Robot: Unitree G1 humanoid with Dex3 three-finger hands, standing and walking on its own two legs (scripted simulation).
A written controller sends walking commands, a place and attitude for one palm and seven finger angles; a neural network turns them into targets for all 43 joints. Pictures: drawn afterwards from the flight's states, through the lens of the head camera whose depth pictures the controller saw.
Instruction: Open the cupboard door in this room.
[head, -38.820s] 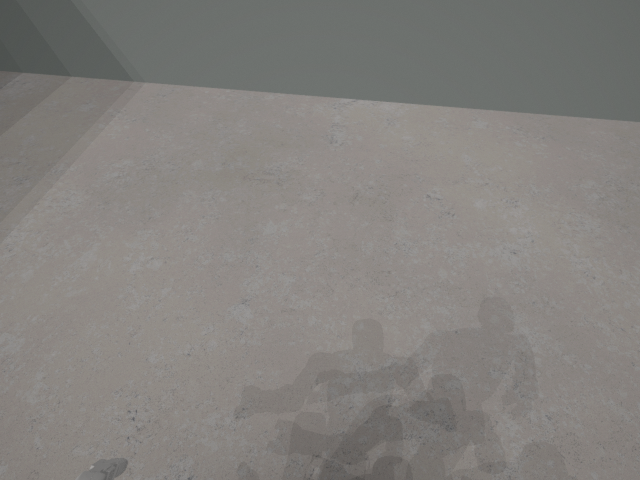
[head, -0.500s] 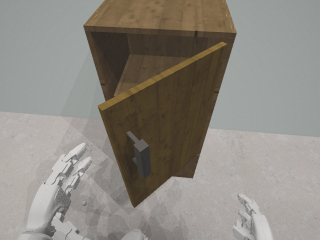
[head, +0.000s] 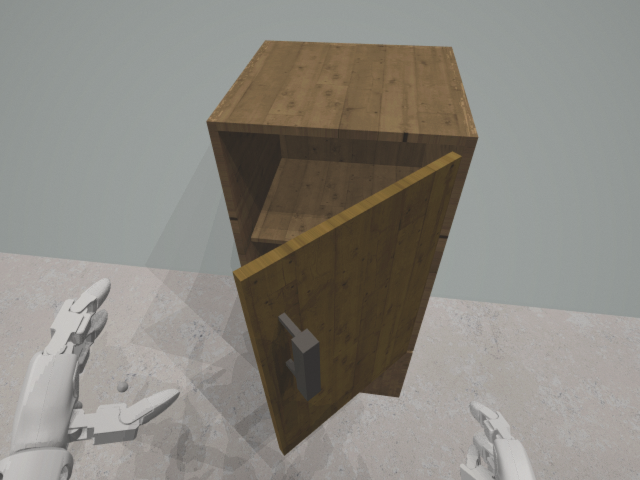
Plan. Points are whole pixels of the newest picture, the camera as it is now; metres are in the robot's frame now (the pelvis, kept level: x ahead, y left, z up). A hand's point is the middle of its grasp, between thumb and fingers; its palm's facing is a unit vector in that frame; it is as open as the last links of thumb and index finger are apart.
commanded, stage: draw the hand back to the body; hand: left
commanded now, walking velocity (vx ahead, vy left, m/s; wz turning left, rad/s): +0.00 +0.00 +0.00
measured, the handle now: (297, 356) +0.29 +0.07 -0.01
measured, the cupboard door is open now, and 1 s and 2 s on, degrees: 47 47 47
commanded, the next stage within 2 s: step back with the hand held close in 0.70 s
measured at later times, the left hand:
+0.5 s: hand (94, 321) +0.21 +0.24 +0.17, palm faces +0.43 -0.81 -0.40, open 7.7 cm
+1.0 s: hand (96, 325) +0.20 +0.23 +0.18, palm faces +0.38 -0.79 -0.48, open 7.4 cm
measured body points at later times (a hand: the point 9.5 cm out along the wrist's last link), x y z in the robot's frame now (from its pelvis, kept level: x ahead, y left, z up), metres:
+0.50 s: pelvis +0.01 -0.02 +0.02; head -0.01 -0.03 +0.47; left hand +0.18 +0.28 +0.19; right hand +0.20 -0.24 -0.06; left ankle +0.00 +0.10 -0.72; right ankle -0.02 -0.13 -0.72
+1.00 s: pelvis -0.01 -0.02 +0.02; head -0.01 -0.04 +0.47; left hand +0.18 +0.27 +0.20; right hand +0.18 -0.26 -0.06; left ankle +0.00 +0.10 -0.72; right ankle -0.02 -0.13 -0.72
